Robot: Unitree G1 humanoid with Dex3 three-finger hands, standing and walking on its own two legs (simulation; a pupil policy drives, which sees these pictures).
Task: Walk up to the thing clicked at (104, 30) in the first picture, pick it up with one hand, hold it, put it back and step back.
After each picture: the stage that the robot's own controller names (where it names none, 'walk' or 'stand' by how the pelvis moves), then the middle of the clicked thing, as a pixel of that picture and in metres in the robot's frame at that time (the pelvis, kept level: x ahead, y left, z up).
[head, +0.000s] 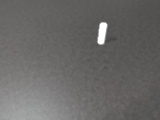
stand; (102, 33) +1.42 -0.27 -0.65
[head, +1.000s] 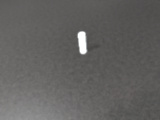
walk; (82, 43) +1.30 +0.06 -0.62
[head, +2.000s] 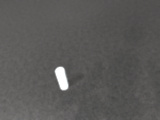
walk; (62, 79) +0.79 +0.22 -0.64
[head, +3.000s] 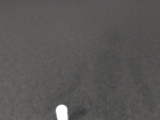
walk; (62, 117) +0.50 +0.16 -0.63
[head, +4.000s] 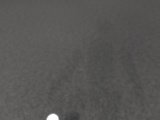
stand; out of the picture +0.43 +0.18 -0.65
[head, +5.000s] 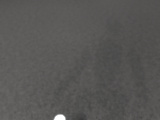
stand; out of the picture +0.42 +0.16 -0.66
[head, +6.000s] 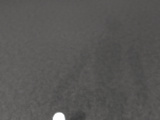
stand; out of the picture +0.43 +0.16 -0.66
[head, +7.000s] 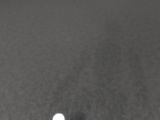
stand; out of the picture +0.43 +0.16 -0.66
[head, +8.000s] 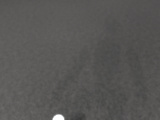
go down; out of the picture +0.42 +0.16 -0.66
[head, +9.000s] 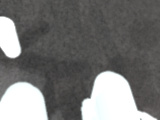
go down; (8, 41) +0.51 +0.21 -0.25
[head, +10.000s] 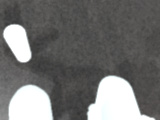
approach; (20, 46) +0.51 +0.20 -0.26
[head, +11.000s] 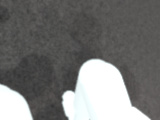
close in; out of the picture +0.49 +0.25 -0.17
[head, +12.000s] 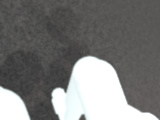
close; out of the picture +0.49 +0.26 -0.17
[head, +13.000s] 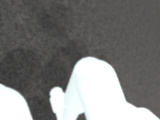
lift; out of the picture +0.46 +0.24 -0.18
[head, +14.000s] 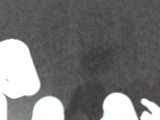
lift; (22, 74) +0.34 +0.18 +0.01
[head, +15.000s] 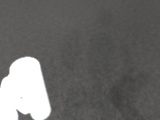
hold; (34, 93) +0.30 +0.16 +0.03
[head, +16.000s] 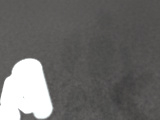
hold; (36, 93) +0.30 +0.15 +0.03
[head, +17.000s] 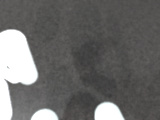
crouch; (21, 62) +0.41 +0.17 -0.03
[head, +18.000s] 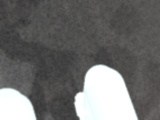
lower; out of the picture +0.52 +0.24 -0.08
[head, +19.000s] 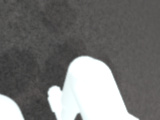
lower; out of the picture +0.49 +0.26 -0.17
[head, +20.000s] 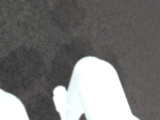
lower; out of the picture +0.48 +0.26 -0.17
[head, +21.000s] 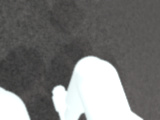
lower; out of the picture +0.47 +0.26 -0.17
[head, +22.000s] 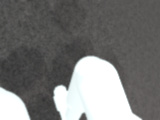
rest; out of the picture +0.47 +0.25 -0.17
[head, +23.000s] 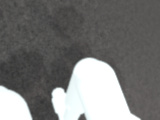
withdraw; out of the picture +0.47 +0.24 -0.18
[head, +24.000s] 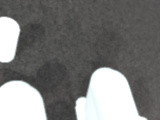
stand; (5, 44) +0.47 +0.20 -0.20
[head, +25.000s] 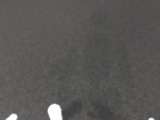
stand; (56, 116) +0.42 +0.14 -0.56
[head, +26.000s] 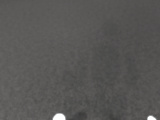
stand; out of the picture +0.42 +0.14 -0.60
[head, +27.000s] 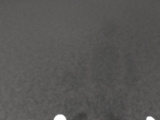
stand; out of the picture +0.41 +0.14 -0.60
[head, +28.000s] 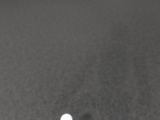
stand; out of the picture +0.43 +0.13 -0.65
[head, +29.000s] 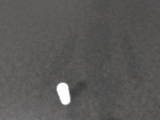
walk; (64, 94) +0.51 +0.14 -0.62
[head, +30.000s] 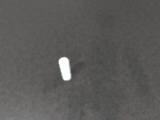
walk; (65, 69) +0.77 +0.15 -0.63
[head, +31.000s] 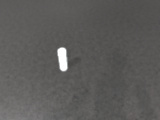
stand; (62, 59) +1.06 +0.18 -0.63
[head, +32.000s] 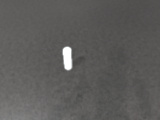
stand; (67, 58) +1.06 +0.13 -0.66
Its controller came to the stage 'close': yes
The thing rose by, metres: 0.68
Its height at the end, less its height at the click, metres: +0.00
